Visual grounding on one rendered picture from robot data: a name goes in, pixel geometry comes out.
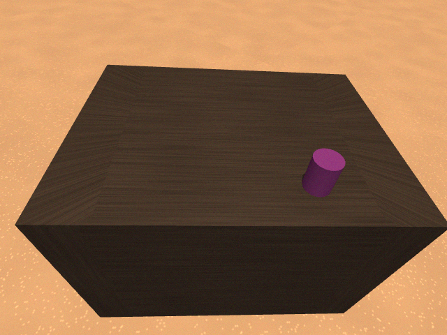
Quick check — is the can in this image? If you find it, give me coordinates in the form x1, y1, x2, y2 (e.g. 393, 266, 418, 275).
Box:
302, 148, 346, 197

